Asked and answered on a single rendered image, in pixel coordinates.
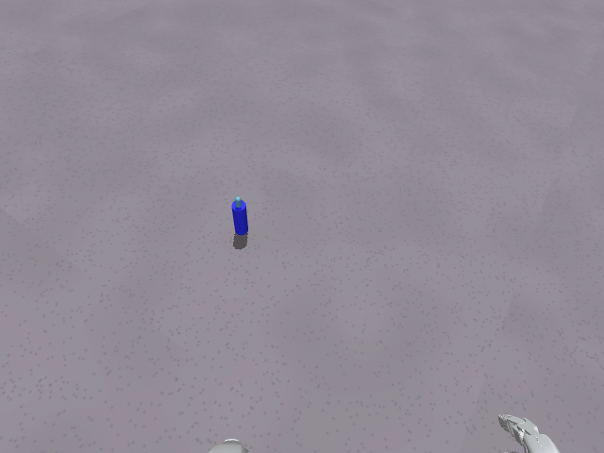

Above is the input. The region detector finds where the right robot hand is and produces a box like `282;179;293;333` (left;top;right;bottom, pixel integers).
498;414;560;453

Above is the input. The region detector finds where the bottle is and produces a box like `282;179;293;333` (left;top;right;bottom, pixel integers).
231;196;248;235

